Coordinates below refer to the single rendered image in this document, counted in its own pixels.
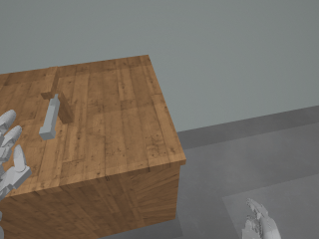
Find robot right hand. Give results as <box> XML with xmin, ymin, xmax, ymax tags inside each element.
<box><xmin>241</xmin><ymin>198</ymin><xmax>281</xmax><ymax>239</ymax></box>

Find counter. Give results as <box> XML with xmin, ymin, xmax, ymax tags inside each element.
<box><xmin>0</xmin><ymin>55</ymin><xmax>186</xmax><ymax>239</ymax></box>

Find tap lever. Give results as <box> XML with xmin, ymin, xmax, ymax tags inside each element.
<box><xmin>39</xmin><ymin>94</ymin><xmax>60</xmax><ymax>140</ymax></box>

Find robot left hand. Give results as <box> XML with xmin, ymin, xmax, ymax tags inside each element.
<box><xmin>0</xmin><ymin>110</ymin><xmax>32</xmax><ymax>201</ymax></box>

